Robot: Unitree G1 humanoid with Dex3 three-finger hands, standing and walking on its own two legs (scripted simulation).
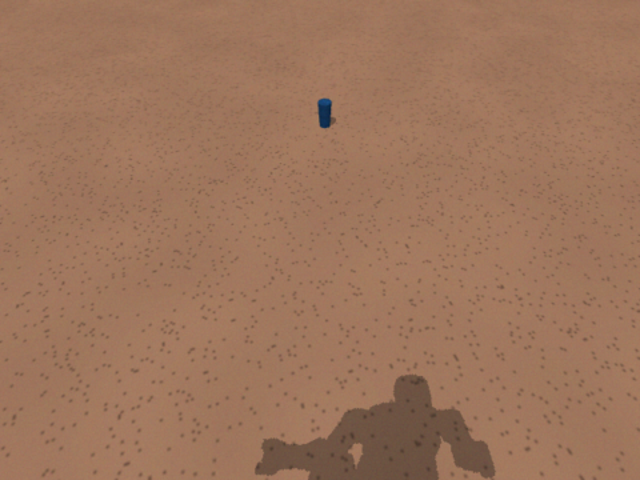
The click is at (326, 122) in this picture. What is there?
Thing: tapered cup
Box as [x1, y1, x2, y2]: [318, 98, 331, 127]
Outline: 324,98 318,101 319,122 321,127 327,127 329,125 331,101 329,99
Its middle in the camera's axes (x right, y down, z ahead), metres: +0.03 -0.69 +2.19
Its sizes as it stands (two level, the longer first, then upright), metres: 0.075 0.075 0.147
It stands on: the floor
